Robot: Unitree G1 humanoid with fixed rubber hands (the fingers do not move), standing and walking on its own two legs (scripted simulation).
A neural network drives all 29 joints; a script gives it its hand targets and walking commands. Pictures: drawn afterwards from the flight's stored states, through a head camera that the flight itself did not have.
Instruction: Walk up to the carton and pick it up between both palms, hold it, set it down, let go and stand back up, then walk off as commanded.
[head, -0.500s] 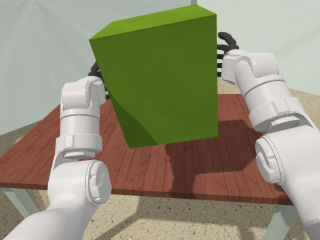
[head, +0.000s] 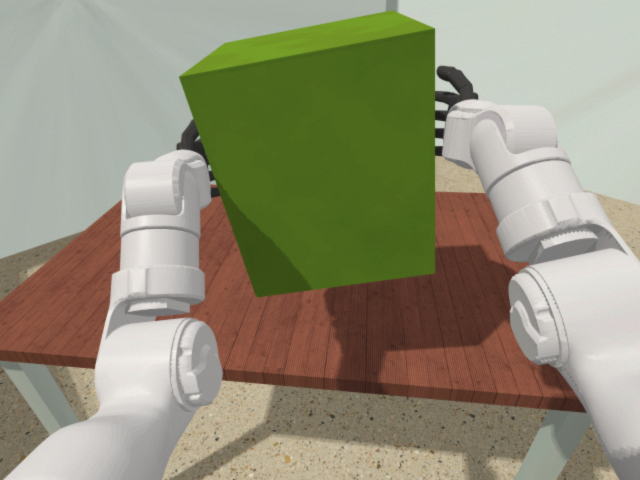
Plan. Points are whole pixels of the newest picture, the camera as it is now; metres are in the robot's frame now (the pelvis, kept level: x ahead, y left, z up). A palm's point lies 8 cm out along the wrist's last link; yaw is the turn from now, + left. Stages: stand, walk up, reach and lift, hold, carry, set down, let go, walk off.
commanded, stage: hold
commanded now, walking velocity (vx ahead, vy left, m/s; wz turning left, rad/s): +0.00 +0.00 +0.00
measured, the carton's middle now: (324, 152) +0.40 +0.00 +0.31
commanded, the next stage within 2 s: none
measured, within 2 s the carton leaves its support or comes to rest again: neither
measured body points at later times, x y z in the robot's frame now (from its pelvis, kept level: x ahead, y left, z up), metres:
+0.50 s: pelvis +0.00 +0.00 +0.00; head -0.09 +0.00 +0.44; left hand +0.39 +0.15 +0.30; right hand +0.39 -0.15 +0.33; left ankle +0.03 +0.14 -0.74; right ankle +0.02 -0.12 -0.74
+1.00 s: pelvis +0.01 +0.00 +0.00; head -0.08 +0.01 +0.44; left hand +0.39 +0.15 +0.29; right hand +0.39 -0.15 +0.33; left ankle +0.03 +0.14 -0.74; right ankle +0.02 -0.12 -0.74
